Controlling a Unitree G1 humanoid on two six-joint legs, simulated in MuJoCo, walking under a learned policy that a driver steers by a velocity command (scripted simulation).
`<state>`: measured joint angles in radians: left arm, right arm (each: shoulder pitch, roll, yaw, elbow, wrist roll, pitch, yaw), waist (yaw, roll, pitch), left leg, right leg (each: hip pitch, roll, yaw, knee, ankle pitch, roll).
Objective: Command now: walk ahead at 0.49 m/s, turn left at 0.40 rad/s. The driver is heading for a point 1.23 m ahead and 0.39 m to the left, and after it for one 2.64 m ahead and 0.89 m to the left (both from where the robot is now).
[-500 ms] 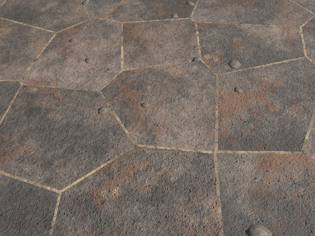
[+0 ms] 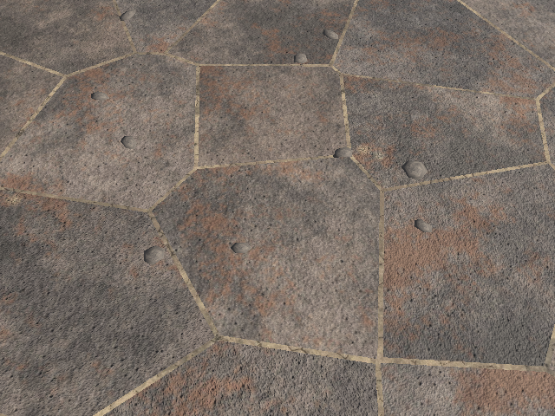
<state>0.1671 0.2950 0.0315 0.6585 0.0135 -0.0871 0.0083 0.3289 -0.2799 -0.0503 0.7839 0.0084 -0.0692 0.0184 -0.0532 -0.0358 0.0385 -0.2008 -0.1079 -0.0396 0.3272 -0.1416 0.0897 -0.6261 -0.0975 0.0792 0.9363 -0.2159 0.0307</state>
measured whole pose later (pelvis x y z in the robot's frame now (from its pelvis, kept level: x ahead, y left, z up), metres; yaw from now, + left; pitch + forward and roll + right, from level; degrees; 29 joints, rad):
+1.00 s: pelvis +0.50 +0.12 +0.00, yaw +36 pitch +1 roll -1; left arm 0.09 0.32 0.05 0.68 0.02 -0.10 0.00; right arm 0.33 -0.29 -0.06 0.69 0.01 -0.04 0.00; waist -0.06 -0.03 0.05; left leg -0.18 -0.12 -0.10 0.36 -0.19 0.10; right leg -0.67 -0.09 0.09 0.84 -0.11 0.06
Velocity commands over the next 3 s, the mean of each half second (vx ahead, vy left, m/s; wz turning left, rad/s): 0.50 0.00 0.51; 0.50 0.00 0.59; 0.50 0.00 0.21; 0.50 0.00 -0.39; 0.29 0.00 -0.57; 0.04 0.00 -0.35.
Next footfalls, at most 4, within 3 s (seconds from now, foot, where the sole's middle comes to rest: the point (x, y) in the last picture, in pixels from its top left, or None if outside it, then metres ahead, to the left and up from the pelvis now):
0.22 right None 0.30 -0.15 -0.78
0.72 left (192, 413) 0.49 0.19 -0.78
1.22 right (201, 284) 0.84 0.18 -0.78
1.70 left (70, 275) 0.88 0.54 -0.78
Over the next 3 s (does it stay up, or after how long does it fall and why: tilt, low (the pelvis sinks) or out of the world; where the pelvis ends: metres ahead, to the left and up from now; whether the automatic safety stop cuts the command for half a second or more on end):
stays up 1.20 0.52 -0.01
